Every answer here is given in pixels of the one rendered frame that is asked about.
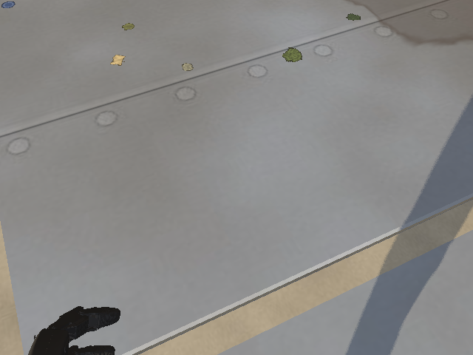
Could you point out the robot left hand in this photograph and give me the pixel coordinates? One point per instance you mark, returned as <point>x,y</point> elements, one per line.
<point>55,339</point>

